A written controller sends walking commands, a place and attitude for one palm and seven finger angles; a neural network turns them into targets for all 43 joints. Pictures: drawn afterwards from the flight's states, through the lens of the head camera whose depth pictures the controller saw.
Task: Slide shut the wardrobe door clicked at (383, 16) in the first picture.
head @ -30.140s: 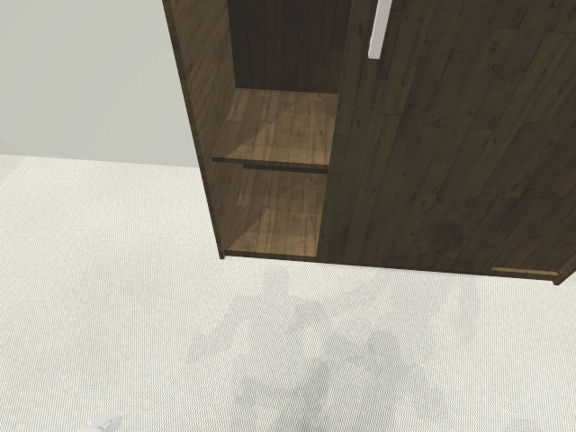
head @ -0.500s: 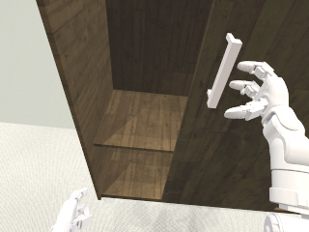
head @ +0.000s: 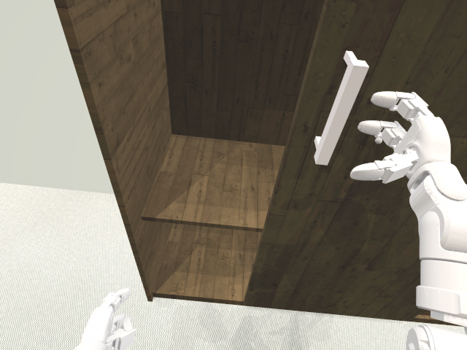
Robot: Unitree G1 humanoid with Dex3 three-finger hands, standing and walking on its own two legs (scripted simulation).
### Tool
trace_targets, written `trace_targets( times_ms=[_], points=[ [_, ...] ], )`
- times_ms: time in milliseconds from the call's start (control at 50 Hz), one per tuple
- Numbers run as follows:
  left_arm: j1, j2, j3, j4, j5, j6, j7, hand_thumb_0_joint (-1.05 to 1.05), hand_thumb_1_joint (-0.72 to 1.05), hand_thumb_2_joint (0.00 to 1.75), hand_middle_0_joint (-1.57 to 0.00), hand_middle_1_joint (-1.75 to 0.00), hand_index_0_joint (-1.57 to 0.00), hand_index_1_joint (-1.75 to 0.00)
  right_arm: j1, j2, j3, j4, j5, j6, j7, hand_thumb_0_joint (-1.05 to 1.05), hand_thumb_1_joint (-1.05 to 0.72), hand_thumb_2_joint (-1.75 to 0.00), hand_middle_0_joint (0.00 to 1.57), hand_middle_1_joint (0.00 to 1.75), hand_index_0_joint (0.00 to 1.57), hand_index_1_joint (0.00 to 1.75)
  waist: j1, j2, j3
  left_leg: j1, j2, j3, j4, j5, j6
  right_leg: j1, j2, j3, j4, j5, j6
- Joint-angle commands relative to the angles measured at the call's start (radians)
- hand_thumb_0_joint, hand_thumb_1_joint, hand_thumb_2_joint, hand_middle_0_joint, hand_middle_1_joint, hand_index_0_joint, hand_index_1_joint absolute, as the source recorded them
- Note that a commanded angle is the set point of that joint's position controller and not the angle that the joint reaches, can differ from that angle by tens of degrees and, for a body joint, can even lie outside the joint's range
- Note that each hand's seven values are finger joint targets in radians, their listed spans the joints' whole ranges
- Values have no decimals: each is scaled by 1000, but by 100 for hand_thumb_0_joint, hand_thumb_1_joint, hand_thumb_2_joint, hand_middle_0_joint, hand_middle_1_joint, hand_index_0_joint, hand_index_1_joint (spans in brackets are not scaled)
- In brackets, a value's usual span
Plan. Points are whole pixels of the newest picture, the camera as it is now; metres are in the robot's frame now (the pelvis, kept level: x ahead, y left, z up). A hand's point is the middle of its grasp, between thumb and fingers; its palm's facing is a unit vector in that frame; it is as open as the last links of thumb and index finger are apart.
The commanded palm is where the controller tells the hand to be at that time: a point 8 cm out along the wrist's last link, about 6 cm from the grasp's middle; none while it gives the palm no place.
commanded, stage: move the hooked fingers beside the handle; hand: right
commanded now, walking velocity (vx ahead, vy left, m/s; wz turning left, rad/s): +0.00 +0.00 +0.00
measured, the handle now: (334, 111) +0.45 -0.14 +0.23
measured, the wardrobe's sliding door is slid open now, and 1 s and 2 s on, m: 0.38 0.38 0.38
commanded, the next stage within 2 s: feel for the door with the fingertips in 0.82 s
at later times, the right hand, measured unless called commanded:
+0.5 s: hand (380, 141) +0.37 -0.19 +0.24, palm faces +0.05 +1.00 -0.04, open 14.0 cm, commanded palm +0.35 -0.24 +0.24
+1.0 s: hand (385, 143) +0.37 -0.20 +0.23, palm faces +0.06 +1.00 -0.04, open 14.0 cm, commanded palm +0.35 -0.24 +0.24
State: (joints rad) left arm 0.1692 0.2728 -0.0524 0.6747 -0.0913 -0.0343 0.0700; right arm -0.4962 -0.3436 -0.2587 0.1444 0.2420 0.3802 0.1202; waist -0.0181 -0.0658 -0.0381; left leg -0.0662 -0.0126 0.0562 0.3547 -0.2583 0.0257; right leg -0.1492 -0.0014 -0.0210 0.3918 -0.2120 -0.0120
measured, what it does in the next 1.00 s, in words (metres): stands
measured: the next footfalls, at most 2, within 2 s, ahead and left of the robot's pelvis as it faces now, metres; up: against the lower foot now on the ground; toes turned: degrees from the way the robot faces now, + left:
none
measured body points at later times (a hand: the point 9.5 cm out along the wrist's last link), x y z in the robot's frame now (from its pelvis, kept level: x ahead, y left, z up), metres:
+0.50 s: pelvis +0.00 +0.00 +0.00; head -0.02 +0.03 +0.45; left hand +0.18 +0.24 -0.09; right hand +0.36 -0.24 +0.24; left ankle -0.04 +0.10 -0.74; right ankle +0.00 -0.11 -0.74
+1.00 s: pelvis +0.00 +0.00 +0.00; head -0.01 +0.02 +0.45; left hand +0.18 +0.24 -0.09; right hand +0.36 -0.25 +0.24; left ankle -0.04 +0.10 -0.74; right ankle +0.00 -0.11 -0.74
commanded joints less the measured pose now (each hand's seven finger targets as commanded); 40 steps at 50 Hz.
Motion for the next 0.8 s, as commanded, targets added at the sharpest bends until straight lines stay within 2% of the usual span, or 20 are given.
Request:
trace_targets(
  times_ms=[0,40,80,100,160,220,300,320,340,420,460,520,540,560,600,620,680,700,720,780],
  points=[
    [-169,109,32,-160,5,-55,5,0,90,90,-20,-30,-20,-30,-420,-223,-81,-189,18,-62,4,0,50,-30,30,120,30,120,3,51,-240,-42,-4,-20,-31,345,-7,169,7,36,0,288,-38],
    [-169,108,31,-156,3,-51,4,0,90,90,-20,-30,-20,-30,-427,-188,-47,-166,18,-54,4,0,50,-30,30,120,30,120,6,69,-210,-50,-4,-17,-34,322,-6,145,7,36,-1,266,-39],
    [-173,109,32,-164,5,-51,5,0,90,90,-20,-30,-20,-30,-426,-238,-92,-185,12,-54,-3,0,50,-30,30,120,30,120,-2,47,-245,-38,-2,-24,-31,332,-6,161,8,33,0,277,-40],
    [-175,104,30,-168,7,-52,5,0,90,90,-20,-30,-20,-30,-440,-215,-73,-200,11,-55,-2,0,50,-30,30,120,30,120,1,55,-244,-40,-2,-21,-29,342,-8,163,10,35,0,288,-40],
    [-169,108,29,-161,8,-48,5,0,90,90,-20,-30,-20,-30,-443,-271,-117,-174,14,-65,-2,0,50,-30,30,120,30,120,1,59,-242,-29,0,-27,-34,336,-8,144,9,33,0,268,-41],
    [-166,108,30,-166,8,-52,8,0,90,90,-20,-30,-20,-30,-464,-271,-113,-172,12,-76,10,0,50,-30,30,120,30,120,4,56,-254,-31,0,-28,-33,348,-11,158,10,30,1,277,-43],
    [-166,103,29,-168,3,-60,7,0,90,90,-20,-30,-20,-30,-471,-214,-59,-183,17,-87,29,0,50,-30,30,120,30,120,14,-1,-253,-54,-3,-22,-34,336,-6,184,8,35,4,282,-39],
    [-162,106,30,-166,3,-60,8,0,90,90,-20,-30,-20,-30,-456,-229,-72,-166,18,-84,30,0,50,-30,30,120,30,120,13,26,-252,-52,-5,-19,-31,339,-5,182,7,41,4,288,-38],
    [-162,106,30,-162,3,-59,7,0,90,90,-20,-30,-20,-30,-441,-202,-49,-156,22,-81,33,0,50,-30,30,120,30,120,12,32,-239,-49,-4,-19,-33,348,-6,168,8,34,10,291,-41],
    [-154,115,32,-153,3,-57,12,0,90,90,-20,-30,-20,-30,-464,-255,-93,-112,20,-66,27,0,50,-30,30,120,30,120,14,72,-227,-62,-2,-21,-37,315,-11,147,8,38,3,252,-42],
    [-157,112,32,-155,5,-58,9,0,90,90,-20,-30,-20,-30,-489,-245,-79,-134,15,-75,22,0,50,-30,30,120,30,120,14,57,-244,-51,0,-25,-35,323,-11,149,10,35,6,258,-44],
    [-146,114,33,-150,6,-59,12,0,90,90,-20,-30,-20,-30,-531,-276,-98,-120,10,-91,16,0,50,-30,30,120,30,120,19,48,-248,-54,-1,-25,-36,300,-9,154,6,39,0,247,-41],
    [-147,111,32,-154,7,-60,9,0,90,90,-20,-30,-20,-30,-518,-272,-92,-130,8,-98,13,0,50,-30,30,120,30,120,9,37,-248,-45,-2,-25,-35,309,-6,148,10,38,6,259,-43],
    [-145,110,32,-153,8,-63,9,0,90,90,-20,-30,-20,-30,-537,-268,-91,-146,6,-107,13,0,50,-30,30,120,30,120,17,15,-269,-40,-1,-26,-33,321,-6,167,8,39,2,269,-41],
    [-141,110,34,-158,9,-66,8,0,90,90,-20,-30,-20,-30,-503,-259,-94,-133,10,-108,19,0,50,-30,30,120,30,120,10,35,-284,-31,-3,-24,-28,351,-7,175,8,40,6,295,-42],
    [-135,113,36,-152,9,-65,9,0,90,90,-20,-30,-20,-30,-494,-284,-117,-113,11,-105,21,0,50,-30,30,120,30,120,9,51,-280,-30,-3,-24,-29,358,-9,171,8,38,7,296,-43],
    [-134,114,37,-161,8,-62,4,0,90,90,-20,-30,-20,-30,-440,-285,-125,-114,11,-97,30,0,50,-30,30,120,30,120,1,39,-277,-13,-1,-20,-21,386,-7,154,7,31,6,312,-41],
    [-136,113,37,-167,6,-60,3,0,90,90,-20,-30,-20,-30,-399,-288,-138,-106,15,-89,34,0,50,-30,30,120,30,120,-6,60,-271,-12,-2,-18,-21,385,-9,147,6,30,4,311,-41],
    [-138,115,37,-169,5,-59,3,0,90,90,-20,-30,-20,-30,-405,-282,-130,-120,16,-86,39,0,50,-30,30,120,30,120,-3,42,-267,-17,-1,-21,-20,400,-9,151,7,25,7,322,-42],
    [-137,118,38,-167,2,-56,2,0,90,90,-20,-30,-20,-30,-398,-290,-133,-111,21,-82,45,0,50,-30,30,120,30,120,3,68,-236,-36,-3,-19,-23,371,-12,128,5,27,7,288,-43]
  ],
)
